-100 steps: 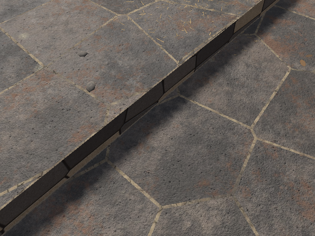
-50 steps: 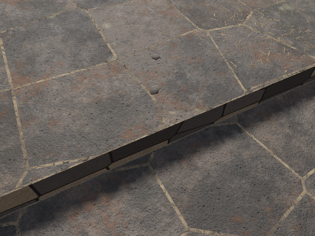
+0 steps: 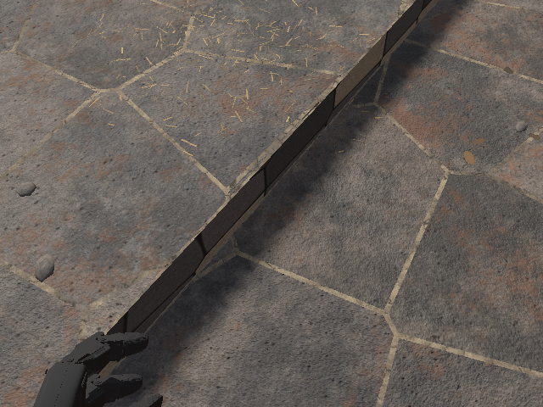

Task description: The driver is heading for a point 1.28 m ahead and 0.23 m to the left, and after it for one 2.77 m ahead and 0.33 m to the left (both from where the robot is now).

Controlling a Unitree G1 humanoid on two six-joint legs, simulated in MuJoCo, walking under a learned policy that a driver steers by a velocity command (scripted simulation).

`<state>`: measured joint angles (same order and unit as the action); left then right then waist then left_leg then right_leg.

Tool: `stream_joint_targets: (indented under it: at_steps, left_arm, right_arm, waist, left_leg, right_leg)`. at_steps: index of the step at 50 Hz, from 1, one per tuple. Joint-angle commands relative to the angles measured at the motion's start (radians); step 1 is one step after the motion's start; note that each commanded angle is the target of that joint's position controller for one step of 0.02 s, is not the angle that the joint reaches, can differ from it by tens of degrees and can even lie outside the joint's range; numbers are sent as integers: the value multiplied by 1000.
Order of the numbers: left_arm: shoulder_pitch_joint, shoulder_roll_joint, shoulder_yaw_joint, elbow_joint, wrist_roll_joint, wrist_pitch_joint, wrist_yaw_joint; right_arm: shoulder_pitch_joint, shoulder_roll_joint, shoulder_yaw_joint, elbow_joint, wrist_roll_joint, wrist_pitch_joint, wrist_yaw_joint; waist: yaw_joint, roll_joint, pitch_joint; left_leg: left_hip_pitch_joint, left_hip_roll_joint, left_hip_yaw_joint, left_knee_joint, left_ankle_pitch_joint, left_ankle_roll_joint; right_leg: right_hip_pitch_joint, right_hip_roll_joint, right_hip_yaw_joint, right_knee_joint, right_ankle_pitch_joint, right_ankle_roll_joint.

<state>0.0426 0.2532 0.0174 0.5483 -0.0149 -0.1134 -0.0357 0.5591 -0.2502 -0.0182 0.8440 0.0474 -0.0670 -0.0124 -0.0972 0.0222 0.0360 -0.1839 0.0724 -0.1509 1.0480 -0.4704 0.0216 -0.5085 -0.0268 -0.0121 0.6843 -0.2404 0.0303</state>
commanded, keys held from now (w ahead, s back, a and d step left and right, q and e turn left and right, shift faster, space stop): w+q+shift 0.40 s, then q+shift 0.02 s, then e+shift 0.50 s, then w+e+shift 0.08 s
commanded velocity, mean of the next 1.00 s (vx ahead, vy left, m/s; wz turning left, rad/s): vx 0.62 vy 0.00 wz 0.19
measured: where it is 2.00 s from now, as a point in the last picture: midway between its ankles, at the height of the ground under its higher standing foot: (165, 143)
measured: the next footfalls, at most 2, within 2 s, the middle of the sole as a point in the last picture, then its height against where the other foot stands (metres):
left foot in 0.38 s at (197, 400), level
right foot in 0.70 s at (224, 274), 0.07 m higher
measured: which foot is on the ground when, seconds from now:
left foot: up 0.00-0.36, down 0.38-0.86, up 0.88-1.00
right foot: down 0.00-0.38, up 0.40-0.68, down 0.70-0.74, up 0.76-0.84, down 0.86-1.00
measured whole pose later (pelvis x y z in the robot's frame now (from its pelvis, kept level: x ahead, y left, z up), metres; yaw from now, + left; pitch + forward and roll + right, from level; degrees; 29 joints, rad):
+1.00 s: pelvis +0.64 +0.15 +0.02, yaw +9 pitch +1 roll +0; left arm 0.43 0.28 0.06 0.74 0.00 0.01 0.01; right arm -0.03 -0.21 0.01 0.54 -0.01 -0.05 0.03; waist 0.09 0.01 0.04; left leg -0.76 -0.10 -0.09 2.08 -0.53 -0.04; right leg -0.29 0.11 0.06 0.49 -0.22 -0.11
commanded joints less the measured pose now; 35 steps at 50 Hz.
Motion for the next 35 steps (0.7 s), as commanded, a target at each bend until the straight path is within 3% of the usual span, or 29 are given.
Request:
stream_joint_targets:
  at_steps: [1, 2, 3, 5, 6, 9, 13, 15, 16, 17, 18, 19, 20, 21, 22, 23, 24, 26, 28, 31, 32, 34, 35]
  left_arm:
    - [370, 164, 72, 71, 10, 8, 20]
    - [315, 124, 64, 87, 27, 9, 20]
    - [266, 87, 57, 100, 41, 5, 22]
    - [193, 53, 56, 123, 21, -2, 24]
    - [173, 63, 60, 129, 17, -6, 25]
    - [121, 112, 73, 132, 24, -11, 38]
    - [165, 214, 98, 146, 16, -8, 44]
    - [171, 288, 114, 143, 11, 5, 42]
    - [167, 322, 122, 141, 4, 20, 41]
    - [144, 339, 127, 128, -6, 35, 39]
    - [112, 321, 122, 109, -14, 37, 36]
    - [104, 209, 88, 114, -10, 20, 33]
    - [249, 19, 29, 70, 18, -20, 22]
    - [241, 95, 17, 4, 4, -60, 24]
    - [129, 201, 42, 8, -36, -69, 31]
    - [115, 186, 39, 18, -38, -60, 43]
    - [138, 172, 35, 46, -18, -38, 54]
    - [224, 179, 45, 97, -12, 16, 47]
    - [212, 130, 35, 116, -1, 43, 44]
    - [157, 54, 17, 126, 1, 55, 34]
    - [167, 43, 16, 142, -4, 62, 27]
    - [188, 73, 32, 146, -8, 77, 13]
    - [183, 79, 37, 137, -6, 87, 8]
  right_arm:
    - [-195, -106, -24, -181, 24, -33, -9]
    - [-225, -100, -30, -177, -2, -19, -5]
    - [-199, -74, -33, -176, 1, 2, 7]
    - [-219, -30, -28, -185, 10, 46, 18]
    - [-236, -27, -27, -196, 2, 59, 19]
    - [-298, -42, -23, -236, -13, 64, 30]
    - [-452, -83, -24, -271, -19, 45, 68]
    - [-448, -127, -42, -281, -9, 41, 74]
    - [-352, -163, -60, -267, 2, 50, 70]
    - [-211, -216, -87, -242, 9, 62, 65]
    - [14, -291, -129, -182, 1, 72, 55]
    - [110, -326, -144, -128, 8, 80, 37]
    - [-32, -378, -125, -170, -9, 65, 42]
    - [-78, -329, -107, -244, -41, 29, 53]
    - [-109, -259, -97, -253, -50, 7, 57]
    - [-176, -240, -88, -247, -56, -13, 58]
    - [-257, -218, -77, -255, -64, -27, 56]
    - [-330, -183, -58, -251, -78, -30, 37]
    - [-320, -161, -43, -212, -71, -34, 19]
    - [-326, -132, -33, -190, -82, -24, -21]
    - [-327, -125, -28, -187, -96, -10, -27]
    - [-375, -130, -27, -213, -96, 20, -48]
    - [-379, -128, -28, -218, -95, 40, -59]
  waist:
    - [225, -180, -154]
    - [182, -134, -78]
    - [128, -184, -47]
    - [85, -181, 28]
    - [71, -155, 59]
    - [36, -109, 118]
    - [82, 8, 153]
    - [56, -30, 95]
    - [-2, -89, 11]
    - [-87, -125, -67]
    - [-194, -109, -177]
    - [-209, 78, -114]
    - [25, 448, -117]
    - [22, 328, -325]
    - [0, 96, -205]
    - [65, -54, -85]
    - [107, -119, -57]
    - [152, -82, -42]
    - [145, -34, -29]
    - [118, -1, -47]
    - [105, 26, -65]
    - [98, 72, -73]
    - [89, 91, -85]
  left_leg:
    - [-719, 54, 43, 411, 154, 26]
    - [-653, 83, 46, 360, 199, 25]
    - [-589, 110, 30, 330, 220, 22]
    - [-571, 135, 39, 297, 189, 16]
    - [-586, 138, 45, 290, 208, 11]
    - [-591, 138, 62, 156, 366, -1]
    - [-469, 78, 196, -159, 542, 51]
    - [-357, -8, 289, -220, 507, 86]
    - [-249, -67, 332, -174, 424, 105]
    - [-84, -103, 342, -166, 338, 134]
    - [235, -138, 323, -236, 341, 180]
    - [415, -119, 208, -339, 393, 213]
    - [516, 2, -207, -398, 423, 346]
    - [560, 185, -677, -706, 28, 460]
    - [429, 218, -691, -834, -5, 385]
    - [248, 214, -596, -832, 168, 339]
    - [110, 211, -466, -778, 454, 311]
    - [-90, 161, -213, -759, 803, 244]
    - [-152, 89, -3, -770, 1043, 200]
    - [-62, 2, 215, -750, 1093, 95]
    - [4, 4, 252, -741, 1070, 72]
    - [117, 45, 290, -719, 1083, 59]
    - [205, 97, 275, -687, 1189, 71]
  right_leg:
    - [717, -360, 565, -421, -392, -188]
    - [572, -302, 424, -433, -240, -176]
    - [476, -280, 321, -453, -155, -170]
    - [378, -269, 158, -507, -28, -152]
    - [350, -271, 102, -529, 27, -150]
    - [300, -242, -70, -582, 131, -146]
    - [382, -203, -235, -614, 282, -114]
    - [494, -213, -256, -498, 794, -104]
    - [559, -225, -262, -357, 1124, -106]
    - [540, -229, -259, -144, 1286, -106]
    - [408, -211, -231, 151, 1276, -102]
    - [153, -71, -205, 590, 447, -43]
    - [-204, 98, -70, 1002, -396, -12]
    - [-329, 111, 144, 1025, -352, -44]
    - [-324, 54, 147, 919, -223, -71]
    - [-278, 8, 123, 812, -144, -69]
    - [-181, -46, 121, 770, -110, -47]
    - [0, -111, 112, 674, -86, -14]
    - [42, -79, 47, 565, -20, 13]
    - [27, -16, -6, 293, 233, 32]
    - [18, 2, -26, 246, 290, 42]
    - [-32, 13, -59, 240, 299, 57]
    - [-95, 4, -66, 323, 223, 56]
